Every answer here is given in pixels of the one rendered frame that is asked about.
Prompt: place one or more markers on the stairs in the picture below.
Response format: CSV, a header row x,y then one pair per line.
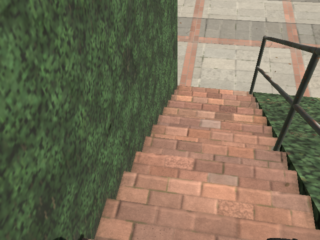
x,y
208,171

